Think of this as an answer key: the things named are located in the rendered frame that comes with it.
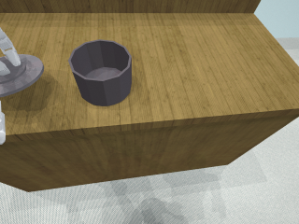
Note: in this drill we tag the knob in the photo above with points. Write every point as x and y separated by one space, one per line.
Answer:
6 62

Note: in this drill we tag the pot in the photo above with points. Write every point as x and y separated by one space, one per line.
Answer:
103 71

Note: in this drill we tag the left robot hand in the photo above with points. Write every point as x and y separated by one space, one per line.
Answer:
11 53

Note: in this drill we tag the lid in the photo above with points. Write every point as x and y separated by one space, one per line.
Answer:
21 76

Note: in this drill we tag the table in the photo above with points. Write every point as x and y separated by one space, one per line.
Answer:
209 83

